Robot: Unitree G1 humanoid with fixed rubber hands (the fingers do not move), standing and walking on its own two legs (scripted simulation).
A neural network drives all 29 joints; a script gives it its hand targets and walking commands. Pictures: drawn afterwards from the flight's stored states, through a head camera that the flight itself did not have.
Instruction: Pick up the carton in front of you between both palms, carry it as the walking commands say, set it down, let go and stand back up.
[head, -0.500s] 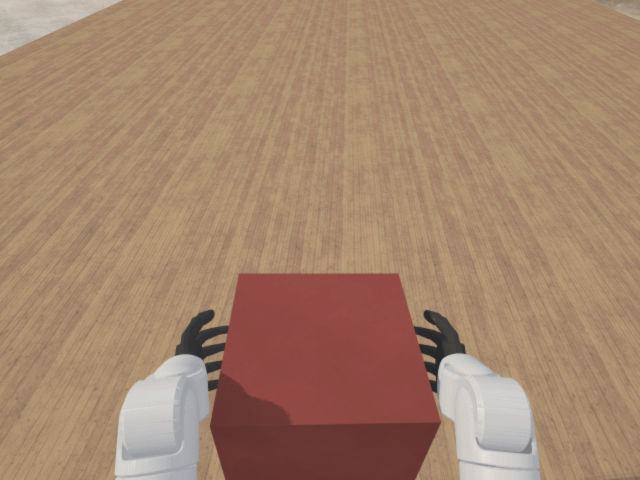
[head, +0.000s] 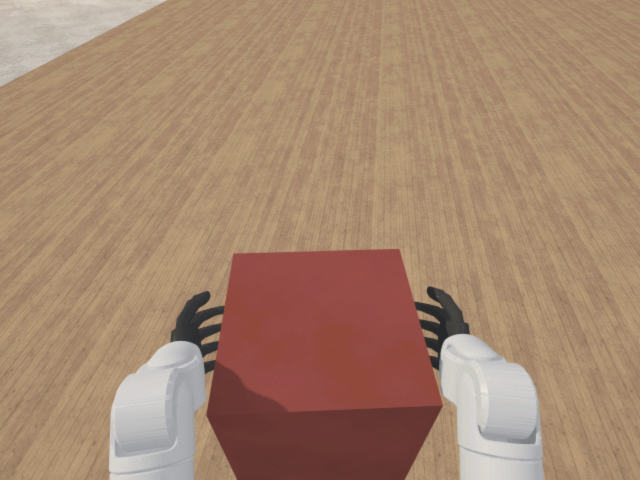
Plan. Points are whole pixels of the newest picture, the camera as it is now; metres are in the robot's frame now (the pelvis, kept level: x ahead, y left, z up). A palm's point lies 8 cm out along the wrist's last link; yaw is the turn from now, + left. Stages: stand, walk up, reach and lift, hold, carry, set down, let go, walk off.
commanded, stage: carry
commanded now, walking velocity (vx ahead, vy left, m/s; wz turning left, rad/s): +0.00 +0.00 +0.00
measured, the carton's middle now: (320, 373) +0.28 +0.00 +0.01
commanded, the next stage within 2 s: hold in 1.54 s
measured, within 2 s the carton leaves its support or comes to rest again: neither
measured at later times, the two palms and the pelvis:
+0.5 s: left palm (179, 351) +0.28 +0.17 +0.08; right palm (432, 345) +0.28 -0.13 +0.08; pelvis +0.02 +0.02 -0.01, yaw +0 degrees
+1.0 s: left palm (181, 383) +0.26 +0.17 +0.04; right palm (428, 378) +0.26 -0.13 +0.04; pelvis -0.02 +0.02 +0.00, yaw +0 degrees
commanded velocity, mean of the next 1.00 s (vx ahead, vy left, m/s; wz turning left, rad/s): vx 0.00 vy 0.00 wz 0.00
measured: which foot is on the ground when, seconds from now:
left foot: down 0.00-1.00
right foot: down 0.00-1.00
